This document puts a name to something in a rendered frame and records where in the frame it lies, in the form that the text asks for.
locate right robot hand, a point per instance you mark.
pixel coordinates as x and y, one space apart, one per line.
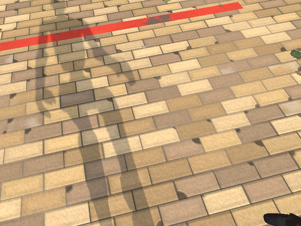
277 219

